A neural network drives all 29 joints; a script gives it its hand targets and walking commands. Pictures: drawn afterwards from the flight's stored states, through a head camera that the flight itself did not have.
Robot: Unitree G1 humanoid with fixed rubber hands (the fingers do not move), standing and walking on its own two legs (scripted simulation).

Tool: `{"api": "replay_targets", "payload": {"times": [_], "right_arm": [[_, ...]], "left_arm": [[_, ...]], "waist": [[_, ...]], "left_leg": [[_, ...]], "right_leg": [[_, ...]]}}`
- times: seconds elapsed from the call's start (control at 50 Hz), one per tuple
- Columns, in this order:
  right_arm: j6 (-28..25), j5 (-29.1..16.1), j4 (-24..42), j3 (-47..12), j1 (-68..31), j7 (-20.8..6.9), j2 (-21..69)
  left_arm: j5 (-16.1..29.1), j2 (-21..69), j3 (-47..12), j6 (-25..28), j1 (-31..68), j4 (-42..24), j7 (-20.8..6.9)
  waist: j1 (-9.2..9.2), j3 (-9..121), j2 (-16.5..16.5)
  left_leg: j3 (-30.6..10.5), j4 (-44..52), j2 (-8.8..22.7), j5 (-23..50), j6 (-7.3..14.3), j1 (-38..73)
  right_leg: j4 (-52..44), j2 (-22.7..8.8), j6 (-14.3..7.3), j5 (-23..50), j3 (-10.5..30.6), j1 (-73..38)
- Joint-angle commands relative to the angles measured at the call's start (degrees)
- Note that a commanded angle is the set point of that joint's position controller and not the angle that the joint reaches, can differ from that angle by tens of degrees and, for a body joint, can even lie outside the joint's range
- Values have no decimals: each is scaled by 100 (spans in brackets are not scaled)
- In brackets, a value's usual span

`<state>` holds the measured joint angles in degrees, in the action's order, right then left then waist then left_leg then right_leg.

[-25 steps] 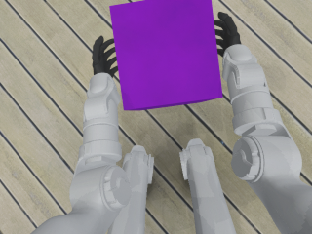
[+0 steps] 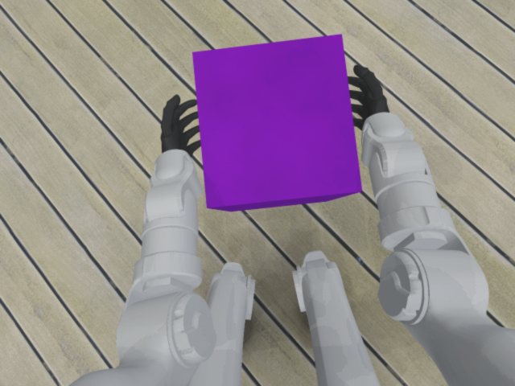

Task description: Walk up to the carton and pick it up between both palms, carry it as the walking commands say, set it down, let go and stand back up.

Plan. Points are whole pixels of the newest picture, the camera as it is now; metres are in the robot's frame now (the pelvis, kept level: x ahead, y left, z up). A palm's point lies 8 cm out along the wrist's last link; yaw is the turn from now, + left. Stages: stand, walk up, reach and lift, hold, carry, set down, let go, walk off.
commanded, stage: reach and lift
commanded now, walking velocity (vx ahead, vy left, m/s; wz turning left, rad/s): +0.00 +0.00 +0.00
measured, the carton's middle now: (273, 142) +0.48 -0.03 -0.13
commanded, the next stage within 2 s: none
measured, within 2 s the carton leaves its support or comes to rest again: neither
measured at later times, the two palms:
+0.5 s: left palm (157, 146) +0.44 +0.12 +0.01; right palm (389, 114) +0.46 -0.17 +0.00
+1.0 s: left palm (129, 141) +0.42 +0.12 +0.09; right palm (416, 103) +0.43 -0.17 +0.08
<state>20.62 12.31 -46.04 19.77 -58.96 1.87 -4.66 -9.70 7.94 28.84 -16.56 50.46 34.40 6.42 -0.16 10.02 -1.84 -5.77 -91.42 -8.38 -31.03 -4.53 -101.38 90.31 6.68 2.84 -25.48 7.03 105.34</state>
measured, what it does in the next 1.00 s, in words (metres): rises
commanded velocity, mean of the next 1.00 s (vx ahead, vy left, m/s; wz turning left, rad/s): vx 0.00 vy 0.00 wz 0.00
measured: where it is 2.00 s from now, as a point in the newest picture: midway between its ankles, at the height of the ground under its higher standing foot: (276, 329)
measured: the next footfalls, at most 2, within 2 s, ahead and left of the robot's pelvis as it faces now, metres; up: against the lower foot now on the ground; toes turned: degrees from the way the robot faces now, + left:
none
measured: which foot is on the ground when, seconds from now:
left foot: down 0.00-1.00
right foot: down 0.00-1.00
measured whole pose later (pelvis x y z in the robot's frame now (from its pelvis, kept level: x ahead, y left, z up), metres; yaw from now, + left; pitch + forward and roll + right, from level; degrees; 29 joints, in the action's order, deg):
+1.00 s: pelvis +0.04 +0.00 +0.13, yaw -1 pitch +29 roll +2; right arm 18.3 12.9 -40.3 19.3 -37.8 1.3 1.2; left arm -12.7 12.5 24.9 -15.5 31.9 31.2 5.1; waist -0.8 11.4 -1.5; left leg -8.2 -63.7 -6.8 -25.6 -2.9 -67.2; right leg 63.5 5.7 1.5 -21.5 8.2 70.8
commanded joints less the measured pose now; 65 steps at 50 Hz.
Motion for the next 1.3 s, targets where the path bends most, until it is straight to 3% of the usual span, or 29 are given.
{"api": "replay_targets", "payload": {"times": [0.0,0.8,1.28], "right_arm": [[-251,-800,41,-2475,-2937,-1369,6289],[-479,-684,485,-2793,-1203,-1349,6550],[-397,-646,959,-3184,-177,-1469,6703]], "left_arm": [[628,5599,-3309,-86,3892,380,-1318],[379,5898,-3621,70,1906,204,-1291],[160,6156,-3793,-60,578,6,-1507]], "waist": [[150,5349,446],[39,4272,410],[-50,3363,412]], "left_leg": [[861,1108,-332,1085,94,1954],[407,3127,-159,1675,152,4142],[228,4655,45,2341,207,5858]], "right_leg": [[-1025,257,-126,1378,-877,-4385],[-2910,131,-204,1855,-469,-6311],[-4396,-62,-256,2573,-236,-7954]]}}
